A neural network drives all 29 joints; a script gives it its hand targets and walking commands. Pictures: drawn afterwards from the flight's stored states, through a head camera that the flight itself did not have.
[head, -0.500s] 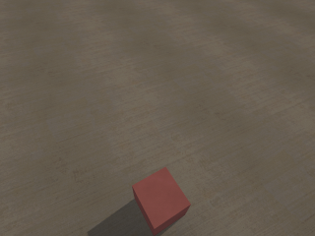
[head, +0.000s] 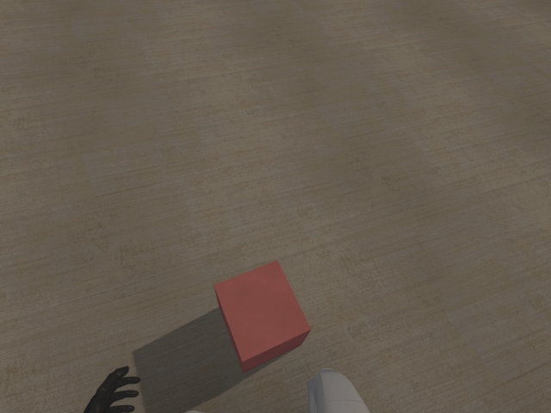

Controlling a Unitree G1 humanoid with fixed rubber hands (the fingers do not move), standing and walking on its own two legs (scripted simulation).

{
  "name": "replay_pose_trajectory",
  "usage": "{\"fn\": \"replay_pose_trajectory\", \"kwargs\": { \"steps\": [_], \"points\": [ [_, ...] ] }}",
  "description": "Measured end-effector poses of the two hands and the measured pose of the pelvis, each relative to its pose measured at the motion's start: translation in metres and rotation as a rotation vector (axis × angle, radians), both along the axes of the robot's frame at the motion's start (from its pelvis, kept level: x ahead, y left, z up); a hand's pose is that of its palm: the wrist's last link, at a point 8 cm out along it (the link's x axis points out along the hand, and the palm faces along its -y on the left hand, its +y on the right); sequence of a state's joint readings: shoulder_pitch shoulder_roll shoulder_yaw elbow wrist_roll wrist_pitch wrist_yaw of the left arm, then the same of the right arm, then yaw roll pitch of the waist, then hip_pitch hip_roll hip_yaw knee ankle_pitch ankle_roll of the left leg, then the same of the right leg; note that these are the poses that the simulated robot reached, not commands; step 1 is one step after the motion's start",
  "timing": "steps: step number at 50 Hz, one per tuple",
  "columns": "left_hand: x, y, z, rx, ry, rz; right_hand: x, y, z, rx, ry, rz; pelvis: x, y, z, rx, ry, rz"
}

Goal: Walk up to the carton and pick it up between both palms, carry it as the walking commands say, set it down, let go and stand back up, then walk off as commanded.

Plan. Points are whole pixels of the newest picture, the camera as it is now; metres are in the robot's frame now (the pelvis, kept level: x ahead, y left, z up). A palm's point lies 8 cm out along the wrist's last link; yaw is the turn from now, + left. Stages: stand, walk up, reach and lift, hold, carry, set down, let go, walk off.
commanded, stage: walk up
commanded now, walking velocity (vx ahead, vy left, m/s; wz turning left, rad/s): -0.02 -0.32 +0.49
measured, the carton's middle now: (260, 316) +0.42 -0.01 -0.65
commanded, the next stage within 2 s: none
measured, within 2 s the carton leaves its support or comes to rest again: neither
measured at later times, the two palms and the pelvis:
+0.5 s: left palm out of the picture -0.04 +0.06 -0.14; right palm (487, 358) +0.20 -0.37 -0.12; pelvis +0.01 -0.17 +0.00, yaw +16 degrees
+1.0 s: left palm out of the picture -0.09 +0.02 -0.10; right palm (489, 355) +0.20 -0.39 -0.13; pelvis +0.05 -0.18 +0.01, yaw +19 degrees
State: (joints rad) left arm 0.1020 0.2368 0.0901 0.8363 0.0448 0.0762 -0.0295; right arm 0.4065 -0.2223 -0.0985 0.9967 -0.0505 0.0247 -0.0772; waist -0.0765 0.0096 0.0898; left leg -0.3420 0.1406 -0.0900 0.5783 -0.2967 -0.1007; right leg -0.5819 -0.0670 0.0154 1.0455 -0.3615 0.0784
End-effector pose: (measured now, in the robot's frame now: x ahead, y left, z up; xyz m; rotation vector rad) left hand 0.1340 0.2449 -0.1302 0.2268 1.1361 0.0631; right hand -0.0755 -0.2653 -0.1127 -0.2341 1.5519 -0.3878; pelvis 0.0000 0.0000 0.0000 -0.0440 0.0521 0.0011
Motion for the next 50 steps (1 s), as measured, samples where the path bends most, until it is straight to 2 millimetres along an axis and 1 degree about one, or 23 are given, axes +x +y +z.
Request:
{"fn": "replay_pose_trajectory", "kwargs": {
  "steps": [3,5,6,8,9,11,14,17,21,24,26,28,30,33,36,39,41,42,44,46,48,50],
  "points": [
    [0.015,-0.038,0.005,-0.005,-0.056,-0.024,0.004,-0.043,-0.003,-0.004,-0.003,0.020,-0.004,-0.034,-0.002,0.001,0.006,0.037],
    [0.017,-0.064,0.006,0.002,-0.075,-0.020,0.013,-0.075,-0.011,0.003,-0.009,0.037,-0.004,-0.060,-0.008,0.008,0.013,0.063],
    [0.014,-0.076,0.004,0.008,-0.088,-0.013,0.019,-0.092,-0.018,0.006,-0.013,0.054,-0.004,-0.073,-0.013,0.020,0.017,0.070],
    [-0.002,-0.099,0.005,0.014,-0.087,0.010,0.039,-0.120,-0.028,0.007,-0.026,0.089,-0.007,-0.092,-0.015,0.033,-0.001,0.086],
    [-0.014,-0.108,0.006,0.014,-0.072,0.029,0.054,-0.131,-0.030,0.007,-0.046,0.107,-0.007,-0.099,-0.013,0.045,-0.005,0.100],
    [-0.040,-0.125,0.011,0.009,-0.033,0.088,0.090,-0.144,-0.029,0.019,-0.111,0.154,-0.004,-0.111,-0.007,0.063,-0.003,0.117],
    [-0.076,-0.142,0.016,0.012,0.018,0.182,0.149,-0.152,-0.022,0.050,-0.231,0.231,0.002,-0.127,0.001,0.068,0.003,0.137],
    [-0.102,-0.154,0.015,0.025,0.045,0.254,0.197,-0.149,-0.014,0.088,-0.323,0.311,0.008,-0.142,0.004,0.054,0.000,0.187],
    [-0.134,-0.170,0.005,0.023,0.077,0.341,0.244,-0.131,-0.006,0.135,-0.391,0.406,0.011,-0.160,0.004,0.046,-0.014,0.241],
    [-0.162,-0.185,-0.005,-0.001,0.139,0.392,0.268,-0.111,-0.002,0.174,-0.438,0.461,0.013,-0.168,0.002,0.043,-0.028,0.261],
    [-0.178,-0.191,-0.014,-0.019,0.179,0.425,0.277,-0.098,-0.004,0.198,-0.464,0.491,0.015,-0.170,-0.003,0.033,-0.037,0.281],
    [-0.191,-0.197,-0.019,-0.036,0.207,0.461,0.279,-0.086,-0.003,0.217,-0.469,0.514,0.016,-0.173,-0.003,0.058,-0.051,0.285],
    [-0.197,-0.204,-0.016,-0.053,0.216,0.484,0.278,-0.080,-0.003,0.239,-0.466,0.520,0.017,-0.174,-0.001,0.072,-0.059,0.268],
    [-0.196,-0.209,-0.007,-0.054,0.211,0.483,0.271,-0.078,-0.010,0.274,-0.440,0.511,0.019,-0.173,0.002,0.080,-0.060,0.264],
    [-0.188,-0.206,0.003,-0.015,0.195,0.478,0.259,-0.083,-0.020,0.299,-0.404,0.487,0.021,-0.178,0.003,0.089,-0.050,0.268],
    [-0.178,-0.205,0.008,0.031,0.159,0.473,0.246,-0.098,-0.032,0.310,-0.348,0.473,0.027,-0.186,0.000,0.099,-0.037,0.267],
    [-0.178,-0.206,0.008,0.063,0.153,0.480,0.242,-0.112,-0.041,0.303,-0.305,0.477,0.029,-0.190,-0.004,0.087,-0.040,0.283],
    [-0.182,-0.206,0.010,0.075,0.157,0.498,0.242,-0.118,-0.042,0.297,-0.280,0.491,0.030,-0.191,-0.003,0.083,-0.047,0.307],
    [-0.196,-0.208,0.014,0.087,0.187,0.543,0.246,-0.126,-0.039,0.291,-0.248,0.516,0.032,-0.191,0.000,0.090,-0.054,0.338],
    [-0.211,-0.212,0.019,0.083,0.239,0.569,0.256,-0.130,-0.034,0.285,-0.244,0.534,0.036,-0.188,0.005,0.102,-0.049,0.340],
    [-0.222,-0.216,0.023,0.065,0.300,0.574,0.268,-0.128,-0.027,0.281,-0.258,0.536,0.042,-0.184,0.010,0.110,-0.043,0.338],
    [-0.226,-0.220,0.026,0.038,0.344,0.569,0.280,-0.122,-0.021,0.276,-0.278,0.536,0.048,-0.177,0.013,0.111,-0.034,0.337]
  ]
}}
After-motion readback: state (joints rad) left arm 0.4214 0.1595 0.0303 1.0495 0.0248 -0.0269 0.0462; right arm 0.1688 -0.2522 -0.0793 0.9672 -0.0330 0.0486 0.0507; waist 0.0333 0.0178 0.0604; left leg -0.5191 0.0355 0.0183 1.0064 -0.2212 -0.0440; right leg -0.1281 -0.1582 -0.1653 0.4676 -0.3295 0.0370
